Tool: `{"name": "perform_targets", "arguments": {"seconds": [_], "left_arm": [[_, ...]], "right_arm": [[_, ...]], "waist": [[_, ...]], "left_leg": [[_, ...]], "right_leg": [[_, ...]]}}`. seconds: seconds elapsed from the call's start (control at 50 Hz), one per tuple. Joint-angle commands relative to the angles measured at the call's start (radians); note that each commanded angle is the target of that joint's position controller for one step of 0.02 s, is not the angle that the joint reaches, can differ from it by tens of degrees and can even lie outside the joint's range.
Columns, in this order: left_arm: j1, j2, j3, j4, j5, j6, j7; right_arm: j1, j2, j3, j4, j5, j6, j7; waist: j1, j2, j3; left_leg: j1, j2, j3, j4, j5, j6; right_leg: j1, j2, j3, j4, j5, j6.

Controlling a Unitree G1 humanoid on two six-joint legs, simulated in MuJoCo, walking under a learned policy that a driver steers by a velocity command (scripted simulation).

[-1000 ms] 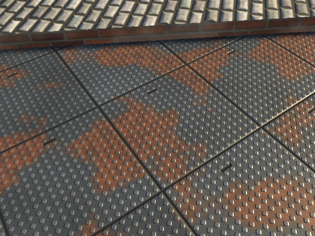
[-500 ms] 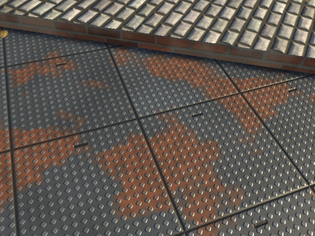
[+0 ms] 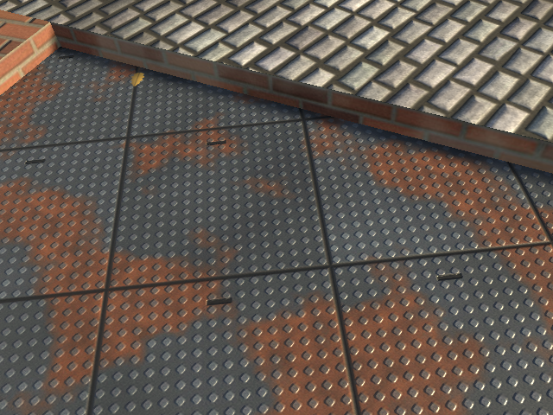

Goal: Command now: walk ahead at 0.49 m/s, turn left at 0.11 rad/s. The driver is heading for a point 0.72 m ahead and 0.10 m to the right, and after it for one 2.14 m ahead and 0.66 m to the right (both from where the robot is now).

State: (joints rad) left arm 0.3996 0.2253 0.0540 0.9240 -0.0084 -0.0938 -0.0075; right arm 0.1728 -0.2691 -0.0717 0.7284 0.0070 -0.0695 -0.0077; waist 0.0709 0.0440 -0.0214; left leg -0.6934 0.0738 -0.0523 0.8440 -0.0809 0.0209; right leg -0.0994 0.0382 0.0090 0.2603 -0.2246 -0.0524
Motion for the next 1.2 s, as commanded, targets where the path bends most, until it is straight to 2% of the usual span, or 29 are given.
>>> {"name": "perform_targets", "arguments": {"seconds": [0.02, 0.14, 0.18, 0.22, 0.24, 0.26, 0.28, 0.3, 0.32, 0.34, 0.38, 0.42, 0.5, 0.56, 0.64, 0.68, 0.72, 0.76, 0.78, 0.8, 0.82, 0.84, 0.86, 0.88, 0.92, 0.98, 1.02, 1.12, 1.2], "left_arm": [[0.014, 0.163, 0.026, -0.042, -0.009, -0.008, 0.01], [0.097, 0.18, 0.021, -0.003, -0.013, 0.013, 0.012], [0.083, 0.205, 0.027, -0.001, -0.011, 0.022, 0.016], [0.041, 0.214, 0.026, -0.017, -0.01, 0.026, 0.019], [0.009, 0.185, 0.014, -0.054, 0.011, 0.018, 0.021], [0.163, 0.041, -0.03, -0.058, 0.007, -0.003, 0.007], [0.109, 0.155, -0.001, -0.04, -0.024, -0.021, 0.001], [-0.006, 0.2, 0.015, -0.08, -0.047, -0.026, 0.001], [-0.06, 0.186, 0.015, -0.091, -0.042, -0.023, 0.008], [-0.08, 0.17, 0.02, -0.094, -0.027, -0.014, 0.014], [-0.031, 0.118, 0.019, -0.085, -0.023, 0.019, 0.018], [-0.039, 0.092, 0.017, -0.098, -0.022, 0.04, 0.019], [-0.138, 0.103, 0.023, -0.141, -0.012, 0.042, 0.012], [-0.247, 0.088, 0.012, -0.177, -0.009, 0.035, -0.009], [-0.379, 0.083, 0.001, -0.25, -0.011, 0.038, -0.034], [-0.41, 0.096, 0.003, -0.286, -0.011, 0.04, -0.047], [-0.375, 0.124, 0.017, -0.304, -0.011, 0.044, -0.054], [-0.139, 0.198, 0.063, -0.256, -0.014, 0.048, -0.048], [0.033, 0.289, 0.1, -0.219, -0.014, 0.056, -0.027], [0.01, 0.393, 0.114, -0.225, -0.023, 0.051, -0.022], [0.054, 0.304, 0.088, -0.251, -0.014, 0.043, -0.023], [0.019, 0.254, 0.073, -0.245, -0.003, 0.033, -0.023], [-0.046, 0.231, 0.066, -0.256, -0.006, 0.028, -0.021], [-0.117, 0.2, 0.056, -0.273, -0.004, 0.029, -0.019], [-0.184, 0.179, 0.047, -0.307, 0.012, 0.028, -0.013], [-0.177, 0.223, 0.06, -0.307, 0.008, 0.029, 0.005], [-0.162, 0.235, 0.066, -0.299, -0.003, 0.044, 0.02], [-0.099, 0.208, 0.057, -0.272, -0.007, 0.074, 0.037], [-0.132, 0.174, 0.043, -0.271, 0.002, 0.074, 0.041]], "right_arm": [[-0.155, 0.002, 0.012, -0.108, 0.006, -0.022, 0.013], [-0.312, -0.013, 0.018, -0.159, 0.021, -0.037, 0.053], [-0.272, -0.048, 0.006, -0.154, 0.019, -0.042, 0.059], [-0.02, -0.126, -0.031, -0.08, 0.012, -0.039, 0.046], [0.199, -0.204, -0.051, -0.033, -0.005, -0.033, 0.031], [0.231, -0.253, -0.055, -0.012, -0.008, -0.028, 0.035], [0.255, -0.151, -0.034, -0.006, -0.003, -0.017, 0.028], [0.166, -0.12, -0.021, -0.009, 0.003, -0.015, 0.022], [0.093, -0.098, -0.012, -0.012, 0.0, -0.018, 0.022], [0.043, -0.074, -0.005, -0.01, -0.008, -0.024, 0.027], [0.001, -0.05, -0.002, 0.007, -0.018, -0.04, 0.034], [-0.004, -0.066, -0.009, 0.032, -0.015, -0.053, 0.035], [0.018, -0.102, -0.019, 0.072, -0.023, -0.057, 0.017], [0.039, -0.124, -0.02, 0.088, -0.016, -0.052, 0.007], [0.123, -0.163, -0.031, 0.127, -0.002, -0.027, 0.0], [0.137, -0.178, -0.036, 0.136, 0.008, -0.009, -0.002], [0.119, -0.206, -0.044, 0.13, 0.012, 0.006, -0.009], [0.098, -0.215, -0.044, 0.12, 0.012, 0.023, -0.02], [0.114, -0.185, -0.029, 0.098, -0.004, 0.017, -0.024], [0.215, -0.029, 0.021, 0.045, -0.033, -0.017, -0.002], [0.108, -0.117, 0.008, 0.038, 0.005, -0.06, 0.015], [0.012, -0.156, -0.004, 0.005, 0.038, -0.079, 0.022], [-0.007, -0.14, 0.003, 0.0, 0.027, -0.088, 0.016], [-0.008, -0.143, -0.003, 0.008, 0.003, -0.085, 0.008], [0.022, -0.15, -0.013, 0.007, -0.01, -0.058, 0.006], [0.009, -0.11, -0.006, -0.011, -0.026, -0.028, -0.005], [-0.049, -0.083, 0.006, -0.028, -0.03, -0.023, -0.006], [-0.15, -0.091, 0.011, -0.051, -0.013, -0.024, 0.019], [-0.087, -0.13, -0.008, -0.042, -0.032, -0.044, 0.025]], "waist": [[0.007, -0.152, 0.035], [0.033, -0.145, 0.097], [-0.016, -0.166, 0.06], [-0.158, -0.171, -0.105], [-0.239, -0.073, -0.264], [-0.158, 0.218, -0.432], [-0.207, 0.137, -0.404], [-0.191, 0.095, -0.207], [-0.154, 0.014, -0.114], [-0.119, -0.003, -0.048], [-0.059, 0.041, -0.012], [-0.039, 0.036, 0.023], [-0.05, 0.007, 0.055], [-0.089, -0.007, 0.075], [-0.142, -0.024, 0.112], [-0.142, -0.011, 0.114], [-0.104, 0.029, 0.067], [0.029, 0.031, -0.068], [0.094, -0.071, -0.173], [-0.027, -0.327, -0.27], [0.053, -0.21, -0.375], [0.063, -0.164, -0.234], [0.02, -0.078, -0.152], [-0.024, -0.045, -0.09], [-0.082, -0.067, -0.048], [-0.102, -0.06, -0.019], [-0.085, -0.087, -0.025], [-0.023, -0.144, -0.069], [-0.074, -0.153, -0.069]], "left_leg": [[-0.031, -0.019, 0.044, -0.167, 0.13, -0.008], [0.016, -0.056, 0.07, -0.328, 0.084, 0.029], [0.142, -0.089, 0.091, -0.366, 0.016, 0.063], [0.546, -0.102, 0.097, -0.386, 0.074, 0.128], [0.899, 0.092, -0.109, -0.319, 0.157, 0.2], [1.237, 0.354, -0.57, -0.388, 0.029, 0.367], [1.178, 0.336, -0.622, -0.468, -0.109, 0.342], [1.009, 0.295, -0.445, -0.507, -0.077, 0.287], [0.842, 0.246, -0.33, -0.549, -0.011, 0.249], [0.715, 0.209, -0.255, -0.591, 0.026, 0.229], [0.564, 0.173, -0.155, -0.672, 0.02, 0.212], [0.496, 0.177, -0.084, -0.721, 0.049, 0.216], [0.51, 0.155, 0.055, -0.741, 0.132, 0.19], [0.526, 0.135, 0.146, -0.742, 0.15, 0.156], [0.699, 0.194, 0.174, -0.7, 0.162, 0.144], [0.781, 0.219, 0.188, -0.643, 0.246, 0.126], [0.811, 0.222, 0.221, -0.522, 0.55, 0.1], [0.743, 0.173, 0.272, -0.192, 0.761, 0.056], [0.496, 0.131, 0.277, 0.117, 0.504, 0.011], [0.027, -0.081, 0.185, 0.465, -0.44, -0.051], [-0.085, -0.092, -0.032, 0.564, -0.499, -0.033], [-0.161, -0.045, -0.037, 0.552, -0.41, -0.01], [-0.129, -0.002, -0.034, 0.47, -0.325, 0.0], [-0.061, 0.028, -0.029, 0.384, -0.282, -0.007], [0.052, 0.046, -0.031, 0.309, -0.251, -0.028], [0.098, 0.011, 0.008, 0.158, -0.192, -0.08], [0.147, -0.029, 0.025, -0.002, -0.055, -0.093], [0.237, -0.085, 0.014, -0.259, 0.171, -0.077], [0.319, -0.074, 0.007, -0.415, 0.187, -0.003]], "right_leg": [[0.049, -0.206, 0.127, -0.083, 0.376, -0.108], [0.157, -0.276, 0.138, -0.04, 0.415, -0.117], [0.186, -0.281, 0.121, 0.041, 0.655, -0.098], [0.093, -0.227, 0.063, 0.307, 0.886, -0.06], [-0.15, -0.174, 0.032, 0.608, 0.588, -0.032], [-0.537, -0.007, 0.038, 0.958, -0.287, 0.018], [-0.634, -0.04, 0.143, 1.064, -0.355, 0.012], [-0.688, -0.085, 0.112, 1.063, -0.267, 0.011], [-0.651, -0.127, 0.088, 1.007, -0.178, 0.016], [-0.615, -0.148, 0.08, 0.957, -0.13, 0.024], [-0.516, -0.178, 0.09, 0.915, -0.077, 0.03], [-0.526, -0.187, 0.096, 0.885, -0.038, 0.041], [-0.599, -0.177, 0.116, 0.719, 0.195, 0.05], [-0.553, -0.157, 0.05, 0.531, 0.34, 0.041], [-0.622, -0.148, 0.009, 0.41, 0.284, 0.015], [-0.638, -0.133, -0.021, 0.38, 0.179, -0.007], [-0.531, -0.076, -0.083, 0.369, 0.067, -0.042], [-0.199, 0.019, -0.13, 0.302, 0.074, -0.097], [0.127, -0.082, 0.062, 0.286, 0.11, -0.159], [0.475, -0.33, 0.63, 0.192, -0.039, -0.351], [0.534, -0.376, 0.812, 0.056, -0.111, -0.368], [0.447, -0.346, 0.661, 0.048, -0.025, -0.314], [0.298, -0.304, 0.54, 0.051, 0.07, -0.281], [0.15, -0.269, 0.447, 0.039, 0.18, -0.259], [-0.015, -0.231, 0.372, 0.001, 0.356, -0.254], [-0.139, -0.189, 0.245, 0.017, 0.67, -0.243], [-0.182, -0.129, 0.176, 0.051, 0.69, -0.196], [-0.12, -0.13, 0.217, 0.124, 0.501, -0.128], [-0.03, -0.14, 0.291, 0.288, 0.463, -0.094]]}}
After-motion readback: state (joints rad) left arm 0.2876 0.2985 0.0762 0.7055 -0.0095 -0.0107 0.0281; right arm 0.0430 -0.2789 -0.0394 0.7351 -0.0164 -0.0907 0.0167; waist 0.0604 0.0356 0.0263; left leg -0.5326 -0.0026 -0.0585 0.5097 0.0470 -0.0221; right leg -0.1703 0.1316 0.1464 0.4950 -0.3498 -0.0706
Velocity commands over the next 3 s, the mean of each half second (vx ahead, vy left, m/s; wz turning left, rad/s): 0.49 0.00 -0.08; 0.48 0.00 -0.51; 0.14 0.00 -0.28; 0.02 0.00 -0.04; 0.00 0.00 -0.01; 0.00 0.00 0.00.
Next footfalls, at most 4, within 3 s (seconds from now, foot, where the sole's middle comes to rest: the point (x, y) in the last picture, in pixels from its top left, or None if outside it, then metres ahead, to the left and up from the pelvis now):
0.24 left None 0.30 0.14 -0.79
0.78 right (386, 386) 0.57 -0.15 -0.79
1.22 left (348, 285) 0.85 -0.06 -0.79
1.52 right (417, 350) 0.66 -0.23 -0.79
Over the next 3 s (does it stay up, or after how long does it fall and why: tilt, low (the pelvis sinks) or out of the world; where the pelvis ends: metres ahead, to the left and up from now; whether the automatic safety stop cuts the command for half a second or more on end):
stays up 0.71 -0.14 -0.01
